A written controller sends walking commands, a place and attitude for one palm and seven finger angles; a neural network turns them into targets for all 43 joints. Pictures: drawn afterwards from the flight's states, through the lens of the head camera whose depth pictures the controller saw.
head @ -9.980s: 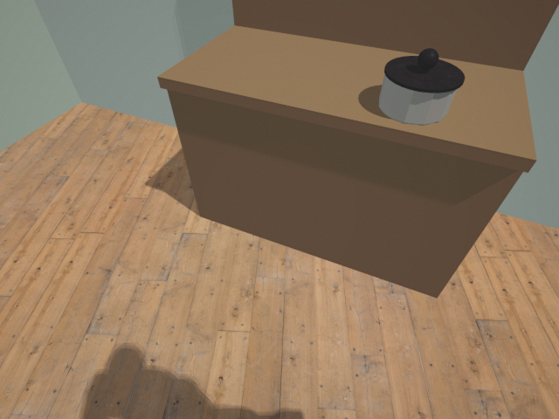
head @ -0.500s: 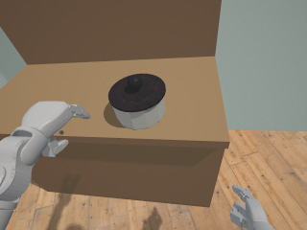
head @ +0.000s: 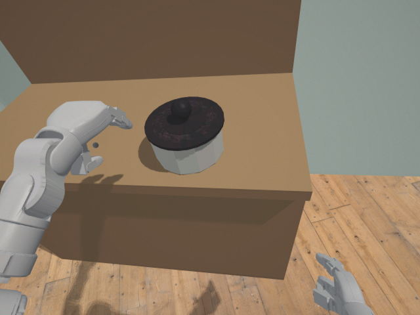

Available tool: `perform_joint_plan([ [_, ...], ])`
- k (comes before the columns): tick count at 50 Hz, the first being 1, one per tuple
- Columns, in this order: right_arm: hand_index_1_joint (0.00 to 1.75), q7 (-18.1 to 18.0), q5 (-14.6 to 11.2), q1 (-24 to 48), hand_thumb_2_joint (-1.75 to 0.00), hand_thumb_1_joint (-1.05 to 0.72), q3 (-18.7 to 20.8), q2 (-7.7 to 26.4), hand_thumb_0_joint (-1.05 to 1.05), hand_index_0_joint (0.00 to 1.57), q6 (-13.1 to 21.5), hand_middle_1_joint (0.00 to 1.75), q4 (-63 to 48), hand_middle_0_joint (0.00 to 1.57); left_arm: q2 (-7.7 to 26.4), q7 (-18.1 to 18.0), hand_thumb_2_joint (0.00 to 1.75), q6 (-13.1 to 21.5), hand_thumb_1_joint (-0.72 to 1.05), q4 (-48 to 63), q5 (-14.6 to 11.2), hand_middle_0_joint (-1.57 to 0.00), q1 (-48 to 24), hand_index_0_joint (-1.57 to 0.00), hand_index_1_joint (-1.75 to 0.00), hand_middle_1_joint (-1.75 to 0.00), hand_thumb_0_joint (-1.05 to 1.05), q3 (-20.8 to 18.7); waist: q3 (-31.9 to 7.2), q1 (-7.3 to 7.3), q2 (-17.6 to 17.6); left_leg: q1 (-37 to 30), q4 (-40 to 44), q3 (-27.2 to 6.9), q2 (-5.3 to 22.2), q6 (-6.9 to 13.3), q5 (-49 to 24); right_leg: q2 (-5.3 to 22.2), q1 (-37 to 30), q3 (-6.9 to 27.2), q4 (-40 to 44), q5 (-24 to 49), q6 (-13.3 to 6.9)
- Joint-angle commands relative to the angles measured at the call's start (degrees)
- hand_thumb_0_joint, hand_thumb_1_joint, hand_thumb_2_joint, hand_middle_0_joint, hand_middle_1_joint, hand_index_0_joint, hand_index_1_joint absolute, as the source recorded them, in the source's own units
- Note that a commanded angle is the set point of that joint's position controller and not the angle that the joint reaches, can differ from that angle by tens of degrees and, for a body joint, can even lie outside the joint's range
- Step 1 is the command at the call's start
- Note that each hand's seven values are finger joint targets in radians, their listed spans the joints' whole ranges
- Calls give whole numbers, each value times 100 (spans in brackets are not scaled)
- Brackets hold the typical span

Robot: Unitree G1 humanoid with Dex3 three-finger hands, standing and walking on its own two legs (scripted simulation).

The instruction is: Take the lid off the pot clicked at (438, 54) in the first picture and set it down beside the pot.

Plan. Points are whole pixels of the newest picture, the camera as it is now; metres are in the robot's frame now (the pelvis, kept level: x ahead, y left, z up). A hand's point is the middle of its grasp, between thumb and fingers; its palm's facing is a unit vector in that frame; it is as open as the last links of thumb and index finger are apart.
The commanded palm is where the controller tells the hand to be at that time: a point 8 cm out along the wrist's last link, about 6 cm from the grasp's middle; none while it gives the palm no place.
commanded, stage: move the open hand above the knob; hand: left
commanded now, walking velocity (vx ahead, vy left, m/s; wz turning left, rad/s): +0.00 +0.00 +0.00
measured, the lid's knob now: (181, 109) +0.55 +0.13 +0.11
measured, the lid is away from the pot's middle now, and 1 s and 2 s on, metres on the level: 0.00 0.00 0.00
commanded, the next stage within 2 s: none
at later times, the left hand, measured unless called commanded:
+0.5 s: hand (123, 119) +0.42 +0.20 +0.19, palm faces -0.19 -0.02 -0.98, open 10.2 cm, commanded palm +0.40 +0.20 +0.25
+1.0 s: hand (148, 100) +0.47 +0.16 +0.19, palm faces -0.20 -0.02 -0.98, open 10.2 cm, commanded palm +0.46 +0.16 +0.25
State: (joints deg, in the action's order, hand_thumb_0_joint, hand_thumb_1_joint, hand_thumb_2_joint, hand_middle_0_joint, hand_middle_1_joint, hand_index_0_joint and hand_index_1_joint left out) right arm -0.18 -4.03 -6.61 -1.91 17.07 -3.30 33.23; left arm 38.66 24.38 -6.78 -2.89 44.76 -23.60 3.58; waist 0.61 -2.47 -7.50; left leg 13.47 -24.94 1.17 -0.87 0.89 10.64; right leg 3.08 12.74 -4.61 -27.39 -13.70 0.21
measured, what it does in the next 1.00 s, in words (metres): stands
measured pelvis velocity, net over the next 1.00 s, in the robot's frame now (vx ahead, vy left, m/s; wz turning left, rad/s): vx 0.03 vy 0.01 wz -0.01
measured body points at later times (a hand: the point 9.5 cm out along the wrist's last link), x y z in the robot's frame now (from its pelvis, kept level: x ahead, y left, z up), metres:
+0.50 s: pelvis +0.02 +0.00 +0.00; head +0.04 -0.05 +0.45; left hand +0.42 +0.20 +0.24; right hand +0.20 -0.24 -0.11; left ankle +0.03 +0.11 -0.74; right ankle +0.01 -0.12 -0.74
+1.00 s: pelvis +0.03 +0.01 +0.00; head +0.05 -0.03 +0.45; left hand +0.48 +0.16 +0.24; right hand +0.17 -0.24 -0.13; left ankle +0.03 +0.11 -0.74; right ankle +0.01 -0.12 -0.74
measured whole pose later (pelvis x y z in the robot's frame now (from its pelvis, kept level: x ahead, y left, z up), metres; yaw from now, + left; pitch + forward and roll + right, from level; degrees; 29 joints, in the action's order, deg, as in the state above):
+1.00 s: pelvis +0.03 +0.01 +0.00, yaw -1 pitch +3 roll +1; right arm 0.8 -4.7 -10.6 -1.0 16.4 -5.6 36.3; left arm 29.4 25.4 -14.2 -30.3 49.2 -52.1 14.6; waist -1.4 2.0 -5.0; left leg 15.9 -25.2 2.1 -1.8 2.0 12.9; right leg 4.0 15.3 -3.5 -27.5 -15.5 1.3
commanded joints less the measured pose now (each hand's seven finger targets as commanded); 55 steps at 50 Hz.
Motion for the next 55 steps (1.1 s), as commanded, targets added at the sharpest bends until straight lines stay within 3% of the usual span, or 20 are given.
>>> perform_joint_plan([
  [1,30,5,-8,816,-90,-90,227,573,0,20,304,30,-1020,20,1538,-223,154,-66,-35,670,56,-84,-2571,-84,-8,-8,0,-995,-1710,69,349,-707,196,-195,-228,185,-744,-257,-344,174,371,811,-158],
  [2,30,13,25,838,-90,-90,203,515,0,20,280,30,-991,20,1591,-152,154,-107,-35,671,139,-84,-2689,-84,-8,-8,0,-967,-2002,16,446,-771,254,-152,-241,185,-941,-235,-531,172,344,979,-144],
  [5,30,40,11,795,-90,-90,226,575,0,20,201,30,-969,20,1509,-76,154,-217,-35,296,148,-84,-2611,-84,-8,-8,0,-920,-1643,46,654,-544,244,-121,-226,186,-928,-208,-457,166,368,1162,-124],
  [8,30,65,-6,761,-90,-90,246,592,0,20,144,30,-1021,20,1577,-7,154,-273,-35,240,165,-84,-2659,-84,-8,-8,0,-978,-1701,43,778,-514,201,-75,-232,214,-1066,-206,-547,173,335,1370,-116],
  [11,30,79,-44,706,-90,-90,272,617,0,20,138,30,-1018,20,1256,18,154,-305,-35,201,94,-84,-2883,-84,-8,-8,0,-690,-1746,164,656,-689,103,-133,-240,234,-1159,-231,-413,151,294,1419,-137],
  [13,30,41,-24,665,-90,-90,269,625,0,20,93,30,-952,20,1614,42,154,-347,-35,43,226,-84,-3223,-84,-8,-8,0,-876,-1779,123,786,-608,178,-108,-235,234,-1076,-223,-487,166,313,1379,-119],
  [16,30,35,-48,587,-90,-90,295,645,0,20,114,30,-923,20,1375,43,154,-366,-35,-39,173,-84,-3522,-84,-8,-8,0,-647,-1920,219,621,-774,59,-148,-272,259,-1230,-231,-451,174,273,1538,-145],
  [19,30,61,-24,602,-90,-90,284,571,0,20,124,30,-934,20,1309,94,154,-402,-35,69,259,-84,-3705,-84,-8,-8,0,-566,-2209,147,609,-888,87,-178,-274,255,-1560,-221,-598,180,204,1788,-150],
  [24,30,93,-62,522,-90,-90,277,584,0,20,43,30,-835,20,914,117,154,-542,-35,-517,316,-84,-3910,-84,-8,-8,0,-187,-1773,254,773,-729,123,-162,-245,233,-1326,-250,-293,117,254,1569,-156],
  [28,30,91,-39,490,-90,-90,289,588,0,20,54,30,-823,20,1142,49,154,-537,-35,-272,419,-84,-4564,-84,-8,-8,0,-297,-2279,247,615,-963,58,-207,-248,249,-1639,-255,-466,156,171,1782,-186],
  [31,30,107,-54,323,-90,-90,304,632,0,20,38,30,-735,20,930,10,154,-590,-35,-882,340,-84,-4315,-84,-8,-8,0,-222,-2119,306,714,-899,-4,-228,-225,242,-1786,-268,-376,124,170,1865,-197],
  [34,30,119,-65,385,-90,-90,279,564,0,20,23,30,-727,20,574,12,154,-653,-35,-817,437,-84,-4857,-84,-8,-8,0,176,-2127,336,680,-913,81,-223,-217,232,-1677,-262,-257,84,162,1723,-196],
  [36,30,106,-68,275,-90,-90,312,637,0,20,1,30,-668,20,556,-30,154,-695,-35,-1201,393,-84,-4745,-84,-8,-8,0,165,-2103,387,730,-926,3,-241,-214,247,-1695,-277,-197,97,174,1724,-207],
  [37,30,118,-54,291,-90,-90,283,587,0,20,-1,30,-666,20,762,-34,154,-682,-35,-972,494,-84,-5160,-84,-8,-8,0,70,-2328,350,772,-940,79,-237,-212,233,-1626,-273,-328,106,170,1704,-195],
  [41,30,77,-63,164,-90,-90,313,632,0,20,-16,30,-565,20,510,-85,154,-702,-35,-1457,446,-84,-5349,-84,-8,-8,0,263,-2230,446,731,-948,17,-250,-207,249,-1675,-278,-187,88,160,1725,-219],
  [43,30,73,-41,146,-90,-90,307,588,0,20,27,30,-571,20,659,-112,154,-683,-35,-1378,551,-84,-5673,-84,-8,-8,0,150,-2491,408,725,-1020,17,-239,-206,254,-1819,-280,-314,123,116,1862,-214],
  [48,30,89,-55,26,-90,-90,314,598,0,20,-4,30,-475,20,365,-146,154,-754,-35,-1987,573,-84,-5724,-84,-8,-8,0,352,-2234,467,833,-893,41,-213,-180,248,-1808,-288,-156,90,136,1862,-207],
  [51,30,94,-38,-32,-90,-90,360,610,0,20,-1,30,-473,20,30,-181,154,-780,-35,-1993,518,-84,-5858,-84,-8,-8,0,597,-2379,526,643,-1086,-44,-262,-182,267,-2033,-290,-37,107,133,1870,-224],
  [52,30,97,-20,-126,-90,-90,333,609,0,20,-5,30,-404,20,398,-212,154,-784,-35,-2047,602,-84,-6073,-84,-8,-8,0,310,-2482,484,859,-970,18,-246,-185,253,-1863,-303,-208,104,135,1887,-207],
  [55,30,30,-56,-221,-90,-90,307,638,0,20,-18,30,-282,20,169,-222,154,-864,-35,-3003,647,-84,-6166,-84,-8,-8,0,535,-1998,564,1086,-587,113,-159,-220,263,-1276,-307,-39,88,179,1641,-193],
])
